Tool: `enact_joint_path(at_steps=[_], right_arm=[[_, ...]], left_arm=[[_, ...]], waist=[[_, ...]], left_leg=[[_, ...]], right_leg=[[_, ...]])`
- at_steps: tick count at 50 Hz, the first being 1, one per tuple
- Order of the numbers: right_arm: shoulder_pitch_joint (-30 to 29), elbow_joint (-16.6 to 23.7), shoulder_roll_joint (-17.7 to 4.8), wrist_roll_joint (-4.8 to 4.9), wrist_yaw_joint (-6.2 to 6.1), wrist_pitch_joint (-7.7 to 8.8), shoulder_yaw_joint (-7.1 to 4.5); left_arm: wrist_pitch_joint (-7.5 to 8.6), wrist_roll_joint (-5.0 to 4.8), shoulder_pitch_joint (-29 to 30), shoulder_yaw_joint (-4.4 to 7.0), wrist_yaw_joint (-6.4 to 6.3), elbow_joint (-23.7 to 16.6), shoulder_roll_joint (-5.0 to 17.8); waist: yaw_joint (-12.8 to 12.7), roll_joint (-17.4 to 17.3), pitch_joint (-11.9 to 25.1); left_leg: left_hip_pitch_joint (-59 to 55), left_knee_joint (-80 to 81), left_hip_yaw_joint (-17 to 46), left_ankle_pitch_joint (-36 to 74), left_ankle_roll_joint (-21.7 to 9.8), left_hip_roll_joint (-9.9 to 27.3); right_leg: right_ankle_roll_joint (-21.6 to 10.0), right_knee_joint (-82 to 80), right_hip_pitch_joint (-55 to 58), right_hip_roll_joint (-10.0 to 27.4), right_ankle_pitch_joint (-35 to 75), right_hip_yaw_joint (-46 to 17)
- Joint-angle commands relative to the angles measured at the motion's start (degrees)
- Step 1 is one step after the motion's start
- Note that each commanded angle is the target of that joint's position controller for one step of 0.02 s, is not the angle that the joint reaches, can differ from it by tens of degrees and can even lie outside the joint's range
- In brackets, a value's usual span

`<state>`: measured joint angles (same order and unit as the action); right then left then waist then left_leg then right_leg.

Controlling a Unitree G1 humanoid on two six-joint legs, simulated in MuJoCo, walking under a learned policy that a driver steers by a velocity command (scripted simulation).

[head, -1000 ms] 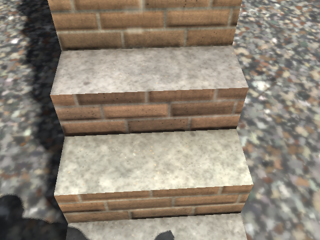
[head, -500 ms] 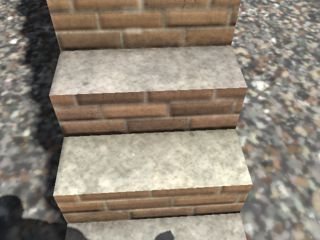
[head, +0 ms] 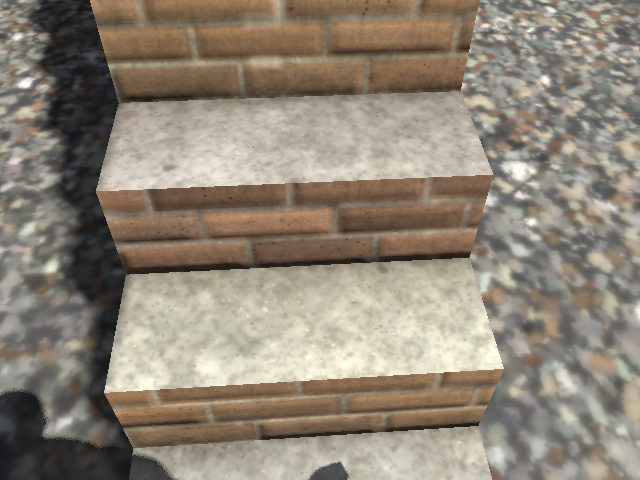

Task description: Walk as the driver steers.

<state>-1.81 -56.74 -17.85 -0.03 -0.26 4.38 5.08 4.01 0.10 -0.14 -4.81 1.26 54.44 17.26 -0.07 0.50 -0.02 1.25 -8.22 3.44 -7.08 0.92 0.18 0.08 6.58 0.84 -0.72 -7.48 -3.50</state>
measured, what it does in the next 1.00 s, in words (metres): stands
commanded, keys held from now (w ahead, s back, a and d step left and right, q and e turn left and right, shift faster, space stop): w+shift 0.20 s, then shift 0.80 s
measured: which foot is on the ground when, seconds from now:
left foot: down 0.00-1.00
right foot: down 0.00-1.00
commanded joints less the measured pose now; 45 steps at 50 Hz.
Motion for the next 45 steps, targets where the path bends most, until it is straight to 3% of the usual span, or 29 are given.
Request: enact_joint_path(at_steps=[1,10,14,27,45], right_arm=[[-5.5,3.6,-7.7,0.05,-0.2,0.79,-1.57],[-5.4,3.6,-7.7,0.05,-0.2,0.78,-1.58],[-2.7,2.3,-8.6,0.04,-0.06,0.69,-2.0],[2.6,-1.3,-8.7,0.04,-0.09,-0.63,-3.3],[9.1,-4.1,-7.8,-0.04,-0.63,-2.74,-4.23]], left_arm=[[0.8,-0.05,4.9,1.5,-0.17,-3.7,7.1],[0.79,-0.05,4.9,1.5,-0.17,-3.6,7.1],[0.42,-0.25,1.8,1.95,-0.28,-1.8,7.9],[-0.91,-0.19,-3.6,3.22,-0.37,2.3,7.8],[-2.31,0.2,-10.1,3.86,-1.08,4.4,6.6]], waist=[[0.0,-0.3,6.4],[0.0,-0.3,6.4],[0.1,-0.4,6.5],[0.2,-0.5,2.6],[0.2,-0.5,-0.6]], left_leg=[[-2.2,-1.5,3.4,16.6,-1.1,7.6],[-2.2,-1.5,3.3,16.6,-1.1,7.7],[-2.5,-4.1,2.4,19.7,-0.9,7.5],[0.8,-7.2,2.3,13.0,-1.5,6.6],[4.0,-9.4,2.4,8.1,-2.4,5.8]], right_leg=[[1.3,1.5,1.6,7.7,15.3,-3.3],[1.3,1.5,1.6,7.7,15.4,-3.3],[1.5,4.0,1.7,7.4,18.9,-2.3],[0.5,6.6,-2.0,6.2,11.6,-2.3],[-0.5,8.1,-5.9,5.0,4.7,-3.0]])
